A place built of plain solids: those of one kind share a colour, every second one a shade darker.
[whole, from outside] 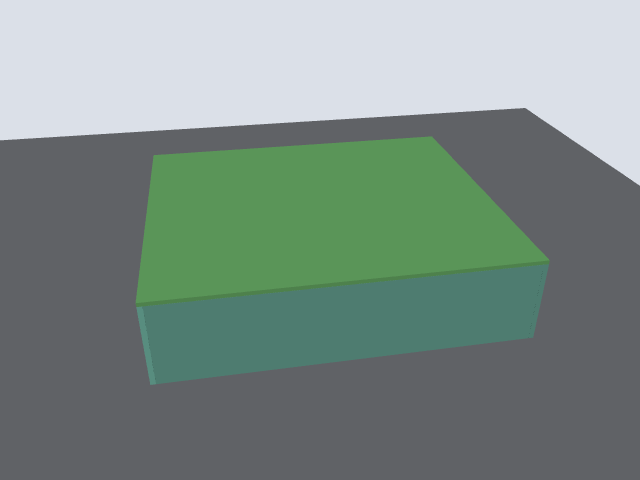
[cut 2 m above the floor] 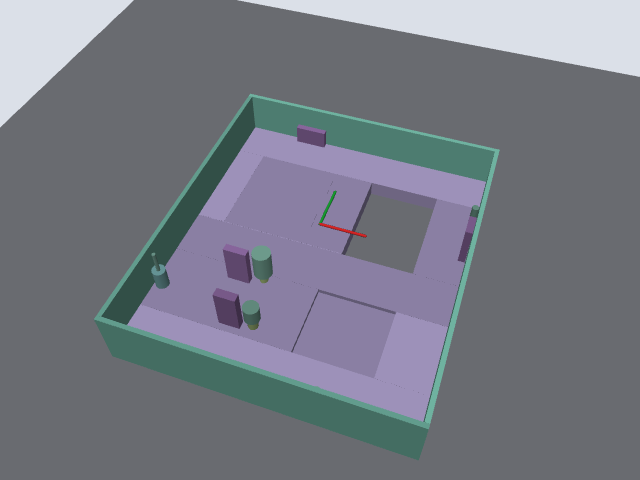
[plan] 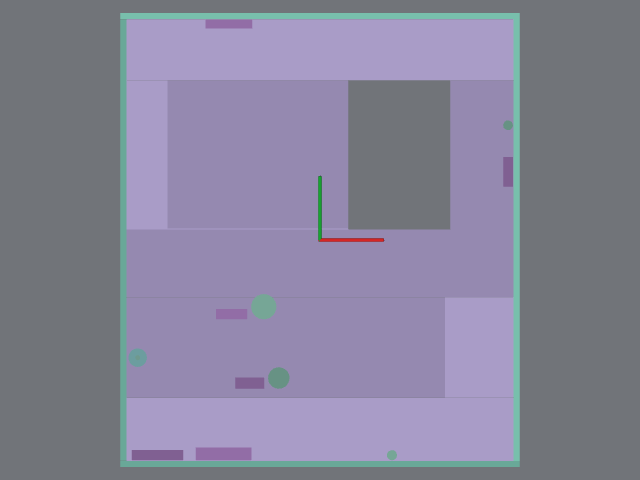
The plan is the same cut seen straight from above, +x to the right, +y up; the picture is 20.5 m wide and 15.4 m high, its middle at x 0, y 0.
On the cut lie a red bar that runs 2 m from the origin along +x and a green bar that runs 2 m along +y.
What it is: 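A home; one open living floor with 3 sunken areas, their rims bare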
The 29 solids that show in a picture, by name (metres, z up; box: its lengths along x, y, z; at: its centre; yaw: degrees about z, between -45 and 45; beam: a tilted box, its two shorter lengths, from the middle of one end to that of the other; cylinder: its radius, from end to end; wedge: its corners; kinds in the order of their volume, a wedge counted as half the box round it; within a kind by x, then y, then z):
{
 "floor_1": {"box": [1.32, 4.75, 0.81], "at": [-5.55, 2.75, 0.36]},
 "floor_2": {"box": [3.95, 4.75, 0.81], "at": [-2.92, 2.75, 0.36]},
 "floor_3": {"box": [6.79, 3.23, 0.81], "at": [-2.81, -3.45, 0.36]},
 "floor_4": {"box": [7.12, 0.032, 0.81], "at": [-2.65, 0.35, 0.36]},
 "floor_5": {"box": [1.86, 4.75, 0.81], "at": [-0.02, 2.75, 0.36]},
 "floor_6": {"box": [12.42, 2.02, 0.81], "at": [0.0, -6.08, 0.36]},
 "floor_7": {"box": [12.42, 2.17, 0.81], "at": [0.0, -0.75, 0.36]},
 "floor_8": {"box": [12.42, 1.97, 0.81], "at": [0.0, 6.1, 0.36]},
 "floor_9": {"box": [3.43, 3.23, 0.62], "at": [2.3, -3.45, 0.26]},
 "floor_10": {"box": [2.2, 3.23, 0.81], "at": [5.11, -3.45, 0.36]},
 "floor_11": {"box": [2.03, 4.78, 0.81], "at": [5.2, 2.73, 0.36]},
 "wall_1": {"box": [0.2, 14.18, 3.44], "at": [-6.31, 0.0, 1.67]},
 "wall_2": {"box": [12.82, 0.2, 3.44], "at": [0.0, -7.19, 1.67]},
 "wall_3": {"box": [12.82, 0.2, 3.44], "at": [0.0, 7.19, 1.67]},
 "wall_4": {"box": [0.2, 14.18, 3.44], "at": [6.31, 0.0, 1.67]},
 "roof_1": {"box": [12.82, 14.58, 0.16], "at": [0.0, 0.0, 3.47]},
 "case_1": {"box": [1.66, 0.33, 0.88], "at": [-5.21, -6.9, 1.2]},
 "case_2": {"box": [1.79, 0.41, 0.89], "at": [-3.09, -6.86, 1.21]},
 "case_3": {"box": [1.5, 0.29, 0.91], "at": [-2.93, 6.92, 1.22]},
 "case_4": {"box": [1.01, 0.33, 1.92], "at": [-2.83, -2.38, 1.72]},
 "case_5": {"box": [0.93, 0.36, 1.96], "at": [-2.25, -4.59, 1.74]},
 "case_6": {"box": [0.31, 0.95, 1.96], "at": [6.03, 2.18, 1.74]},
 "bush_1": {"cylinder": 0.41, "from": [-1.8, -2.14, 1.31], "to": [-1.8, -2.14, 2.61]},
 "bush_2": {"cylinder": 0.34, "from": [-1.32, -4.43, 1.33], "to": [-1.32, -4.43, 2.1]},
 "bush_3": {"cylinder": 0.16, "from": [2.31, -6.91, 1.26], "to": [2.31, -6.91, 2.1]},
 "bush_4": {"cylinder": 0.16, "from": [6.03, 3.68, 1.23], "to": [6.03, 3.68, 2.28]},
 "stove_1": {"cylinder": 0.3, "from": [-5.85, -3.78, 0.76], "to": [-5.85, -3.78, 1.72]},
 "pot_1": {"cylinder": 0.22, "from": [-1.32, -4.43, 0.76], "to": [-1.32, -4.43, 1.33]},
 "flue_1": {"cylinder": 0.08, "from": [-5.85, -3.78, 1.72], "to": [-5.85, -3.78, 3.39]}
}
